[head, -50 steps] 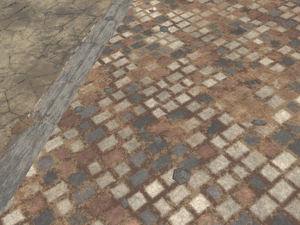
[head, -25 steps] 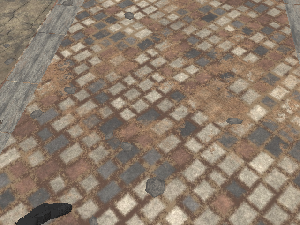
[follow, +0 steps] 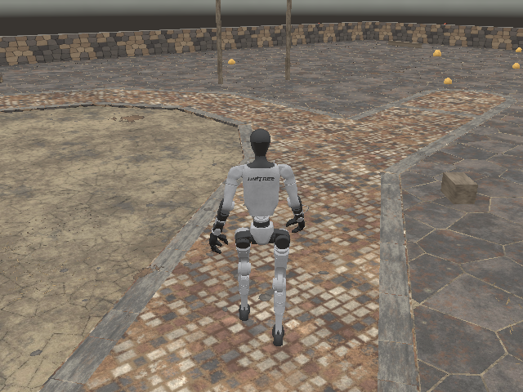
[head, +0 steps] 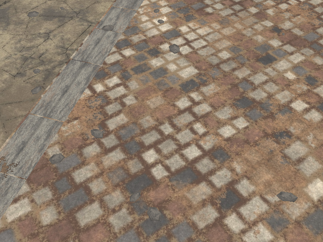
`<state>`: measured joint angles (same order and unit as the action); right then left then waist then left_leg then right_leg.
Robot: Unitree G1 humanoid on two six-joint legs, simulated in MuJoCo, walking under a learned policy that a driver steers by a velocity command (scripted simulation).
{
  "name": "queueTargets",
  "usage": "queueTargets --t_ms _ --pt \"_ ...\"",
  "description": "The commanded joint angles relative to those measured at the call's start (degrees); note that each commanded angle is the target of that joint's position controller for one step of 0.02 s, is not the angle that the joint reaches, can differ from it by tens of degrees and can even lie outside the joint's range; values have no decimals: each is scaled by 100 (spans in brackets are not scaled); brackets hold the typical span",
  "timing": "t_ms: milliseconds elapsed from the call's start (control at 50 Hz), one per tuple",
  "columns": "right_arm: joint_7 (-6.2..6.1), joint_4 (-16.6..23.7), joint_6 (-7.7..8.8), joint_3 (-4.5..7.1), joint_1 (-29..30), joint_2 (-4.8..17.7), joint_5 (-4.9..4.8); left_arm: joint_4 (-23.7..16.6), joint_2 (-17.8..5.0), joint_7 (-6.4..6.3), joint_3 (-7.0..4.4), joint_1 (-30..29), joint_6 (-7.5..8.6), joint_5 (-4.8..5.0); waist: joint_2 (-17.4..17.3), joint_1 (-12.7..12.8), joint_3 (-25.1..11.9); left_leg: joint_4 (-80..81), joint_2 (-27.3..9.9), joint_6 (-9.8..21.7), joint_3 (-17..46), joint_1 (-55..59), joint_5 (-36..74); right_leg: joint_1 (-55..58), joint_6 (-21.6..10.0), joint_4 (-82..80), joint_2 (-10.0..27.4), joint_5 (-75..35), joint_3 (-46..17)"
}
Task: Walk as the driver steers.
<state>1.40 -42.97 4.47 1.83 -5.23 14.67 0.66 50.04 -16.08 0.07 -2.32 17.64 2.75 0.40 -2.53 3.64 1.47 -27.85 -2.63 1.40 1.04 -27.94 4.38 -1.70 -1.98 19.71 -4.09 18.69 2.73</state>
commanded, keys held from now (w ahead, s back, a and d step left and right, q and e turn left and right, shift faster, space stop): no key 0.26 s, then w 0.74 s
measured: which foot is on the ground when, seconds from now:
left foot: down 0.00-1.00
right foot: down 0.00-0.04, up 0.06-0.28, down 0.30-0.60, up 0.62-0.98, down 1.00-1.00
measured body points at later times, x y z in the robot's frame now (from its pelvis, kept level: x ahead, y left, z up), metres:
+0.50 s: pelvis +0.12 +0.01 +0.01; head +0.12 +0.00 +0.46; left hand +0.12 +0.29 -0.12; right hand +0.26 -0.25 -0.11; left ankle +0.13 +0.12 -0.71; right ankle +0.07 -0.13 -0.73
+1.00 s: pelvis +0.34 -0.02 -0.01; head +0.37 -0.03 +0.44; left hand +0.58 +0.21 -0.09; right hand +0.28 -0.30 -0.15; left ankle +0.16 +0.12 -0.73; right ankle +0.49 -0.13 -0.73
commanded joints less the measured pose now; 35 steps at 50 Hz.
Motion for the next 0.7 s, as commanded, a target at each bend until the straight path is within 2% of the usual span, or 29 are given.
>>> queueTargets --t_ms 20,40,60,80,100,120,140,160,200,260,280,300,320,340,380,400,420,440,480,520,540,560,580,600,620,640,660,700 --pt "-68 99 105 368 -915 1269 131 -254 -614 -50 -100 189 19 -109 -46 -472 -1131 94 -573 501 509 2333 2885 -587 -236 1710 890 -2729 -379" --pt "-113 72 23 331 -1087 1243 198 -154 -161 -15 65 922 49 -150 -955 -268 -1917 -130 -1693 1455 1796 3963 3781 -1931 162 3121 355 -65 -278" --pt "-99 28 -65 210 -1209 735 87 -66 -370 2 39 776 -12 -53 -966 -482 -2184 185 -1928 1755 2363 3862 3014 -2277 339 3860 262 2048 -642" --pt "-63 29 -110 149 -984 637 -12 -146 -718 -2 -65 418 -99 45 -574 -508 -1743 469 -1716 1553 2166 3301 1699 -2491 373 4188 447 2106 -820" --pt "-52 56 -141 129 -622 604 -14 -178 -694 -49 -91 138 -210 84 -317 -420 -1276 703 -1533 1344 1930 2757 666 -2644 415 4203 590 1903 -751" --pt "-47 90 -160 113 -240 594 -6 -203 -653 -104 -106 -16 -326 44 -246 -319 -883 981 -1387 1196 1714 2106 -241 -2584 472 3882 729 1647 -717" --pt "-63 104 -179 127 49 629 34 -211 -631 -160 -121 -59 -424 10 -425 -196 -690 1221 -1206 1050 1519 1549 -977 -2262 521 3456 837 1347 -698" --pt "-77 91 -210 148 235 669 85 -152 -532 -199 -102 19 -477 -2 -587 -115 -572 1366 -1006 979 1268 1082 -1295 -1866 561 3079 770 1136 -551" --pt "-113 18 -232 149 277 631 112 -2 -396 -234 -76 180 -483 -44 -634 -96 -668 1392 -842 963 935 820 -1470 -1286 535 2422 706 600 -411" --pt "-169 -144 -269 125 269 580 -5 142 -318 -196 -72 226 -445 -112 -449 -28 -742 1262 -681 760 675 616 -2424 -542 360 1232 589 -706 -188" --pt "-181 -247 -281 99 113 509 -27 153 -336 -182 -74 224 -439 -181 -390 -38 -740 1291 -532 526 607 477 -3361 -371 260 1053 572 -719 -146" --pt "-192 -297 -304 105 46 544 -31 87 -470 -195 -90 154 -428 -201 -333 -101 -494 1210 -379 310 570 337 -3994 -566 98 893 710 -141 -305" --pt "-211 -249 -336 143 27 617 -44 62 -857 -230 -181 80 -420 -126 110 -248 -142 1009 -76 141 292 377 -4242 -1260 -145 629 842 1369 -511" --pt "-239 -205 -323 151 193 627 -75 98 -952 -234 -223 99 -371 -71 576 -145 132 501 171 2 -40 597 -4041 -1864 -366 87 977 2259 -861" --pt "-236 -204 -182 148 265 414 -154 134 -1035 -236 -263 54 -199 -40 1604 -132 390 -856 607 -78 -544 379 -2802 -1711 -671 -970 1670 2533 -2038" --pt "-207 -227 -108 186 247 468 -141 129 -1032 -235 -282 -2 -103 -13 1742 -124 501 -1289 517 13 -429 35 -2527 -1401 -825 -1080 1978 2199 -2429" --pt "-162 -225 -36 210 255 497 -147 161 -942 -232 -271 101 -10 9 1675 -87 474 -1533 337 129 -232 -362 -2712 -987 -943 -1023 2180 1708 -2614" --pt "-116 -203 30 204 322 448 -178 197 -841 -214 -254 214 57 46 1504 -46 428 -1526 224 220 -136 -663 -2943 -546 -971 -922 2220 1208 -2597" --pt "-25 -176 134 157 499 293 -232 247 -839 -185 -271 273 78 121 1227 -33 321 -778 162 305 -207 -492 -2895 -144 -854 -752 2028 497 -2171" --pt "24 -363 147 182 210 302 -211 221 -980 -156 -316 64 22 157 1153 -263 87 163 410 252 -559 831 -1849 -621 -719 -533 1722 -195 -1599" --pt "22 -545 107 238 -142 393 -201 204 -1009 -144 -330 23 -3 148 1105 -403 -64 338 547 208 -643 1622 -1468 -983 -654 -364 1602 -448 -1430" --pt "-9 -716 51 306 -621 521 -222 173 -926 -136 -307 -65 6 124 1006 -617 -254 326 494 230 -542 2411 -1412 -1394 -529 -53 1489 -672 -1248" --pt "-74 -860 10 389 -1250 738 -242 104 -663 -112 -230 -249 46 83 600 -929 -488 533 6 408 106 3289 -1665 -1989 -273 892 1197 -900 -853" --pt "-137 -968 -44 548 -1836 1402 -210 -137 -180 -99 -105 -318 162 21 -986 -1036 -761 1062 -1191 1046 2008 4370 -2018 -3357 159 2763 534 -296 -57" --pt "-96 -1041 -22 533 -2134 1403 -168 -290 -383 -128 -141 -560 280 70 -1216 -1202 -687 1589 -1954 1709 3464 4393 -2492 -4313 236 4064 384 1279 -369" --pt "-98 -965 32 405 -1732 1050 -131 -280 -662 -87 -227 -553 345 203 -656 -946 -196 1592 -1921 1670 3170 4145 -2788 -4837 87 4732 803 1108 -689" --pt "-91 -849 79 334 -1438 820 -101 -232 -658 -37 -224 -566 381 256 -485 -816 12 1668 -1621 1461 2620 3882 -2745 -4921 -39 4824 1012 591 -691" --pt "-62 -752 97 254 -1072 690 -94 -239 -590 -3 -248 -705 392 120 -224 -615 309 1879 -1338 1194 1823 3317 -1711 -4772 -60 4342 1266 -139 -630"
Keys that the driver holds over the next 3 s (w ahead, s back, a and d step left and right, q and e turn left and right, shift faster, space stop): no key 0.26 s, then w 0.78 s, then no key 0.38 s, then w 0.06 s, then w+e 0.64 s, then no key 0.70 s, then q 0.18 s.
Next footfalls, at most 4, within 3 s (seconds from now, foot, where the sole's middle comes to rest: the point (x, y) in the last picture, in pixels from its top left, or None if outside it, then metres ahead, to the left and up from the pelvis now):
0.30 right None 0.11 -0.13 -0.77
1.00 right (209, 233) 0.53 -0.13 -0.77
1.46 left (157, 203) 0.64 0.09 -0.77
1.86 right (223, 193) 0.71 -0.20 -0.77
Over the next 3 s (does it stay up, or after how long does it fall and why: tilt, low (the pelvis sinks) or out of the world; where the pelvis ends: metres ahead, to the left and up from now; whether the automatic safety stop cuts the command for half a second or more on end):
stays up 0.98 -0.22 -0.01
